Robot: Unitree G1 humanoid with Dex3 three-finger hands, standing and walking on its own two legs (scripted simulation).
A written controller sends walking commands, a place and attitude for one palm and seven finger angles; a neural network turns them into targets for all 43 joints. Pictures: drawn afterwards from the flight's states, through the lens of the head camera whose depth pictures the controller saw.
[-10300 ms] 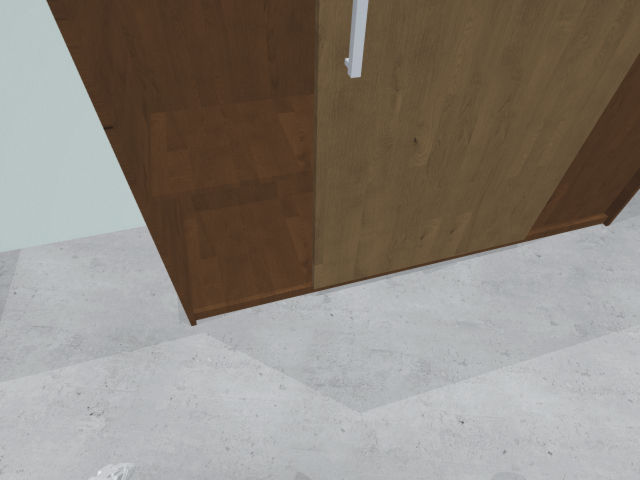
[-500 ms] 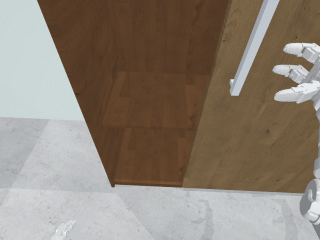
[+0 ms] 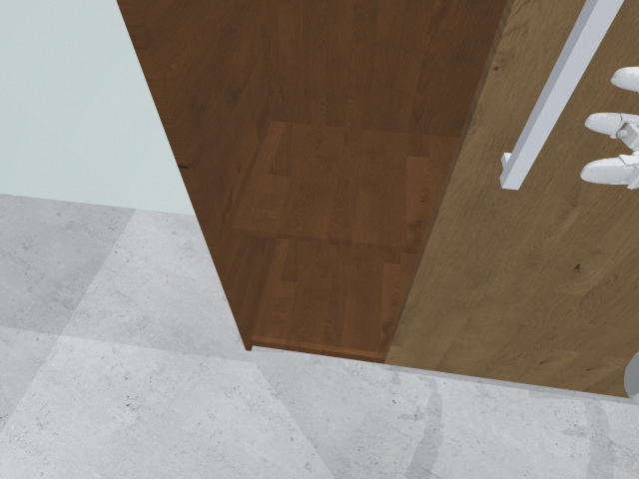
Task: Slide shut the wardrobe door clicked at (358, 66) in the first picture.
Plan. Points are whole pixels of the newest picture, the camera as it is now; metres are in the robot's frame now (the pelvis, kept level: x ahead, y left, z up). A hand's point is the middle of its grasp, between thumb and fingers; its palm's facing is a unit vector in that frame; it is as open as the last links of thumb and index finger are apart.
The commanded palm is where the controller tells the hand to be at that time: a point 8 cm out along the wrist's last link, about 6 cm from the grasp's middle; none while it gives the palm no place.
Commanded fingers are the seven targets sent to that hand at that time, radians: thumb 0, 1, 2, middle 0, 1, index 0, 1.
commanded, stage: move the hooked fingers beside the handle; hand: right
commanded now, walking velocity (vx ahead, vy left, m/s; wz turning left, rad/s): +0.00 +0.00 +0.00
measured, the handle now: (557, 73) +0.54 -0.17 +0.25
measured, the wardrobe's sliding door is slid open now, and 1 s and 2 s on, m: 0.44 0.44 0.44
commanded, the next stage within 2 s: feel for the door with the fingertips in 0.58 s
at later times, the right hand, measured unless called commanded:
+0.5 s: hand (617, 137) +0.46 -0.22 +0.23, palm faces +0.03 +1.00 +0.00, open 13.9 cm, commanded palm +0.44 -0.28 +0.22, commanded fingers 0.00 0.50 -0.30 0.30 1.20 0.30 1.20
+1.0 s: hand (585, 131) +0.47 -0.20 +0.23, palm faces +0.00 +1.00 -0.01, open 14.0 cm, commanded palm +0.45 -0.24 +0.22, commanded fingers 0.00 0.50 -0.30 0.30 1.20 0.30 1.20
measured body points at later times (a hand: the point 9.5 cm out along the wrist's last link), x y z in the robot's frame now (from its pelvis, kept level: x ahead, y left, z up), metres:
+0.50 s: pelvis -0.01 +0.00 +0.00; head +0.02 +0.00 +0.45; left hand +0.09 +0.27 -0.11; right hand +0.45 -0.28 +0.23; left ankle -0.01 +0.13 -0.74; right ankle -0.02 -0.11 -0.74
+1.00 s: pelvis -0.01 +0.00 +0.00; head +0.02 +0.00 +0.45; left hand +0.03 +0.28 -0.11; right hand +0.46 -0.25 +0.23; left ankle -0.01 +0.13 -0.74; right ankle -0.02 -0.11 -0.74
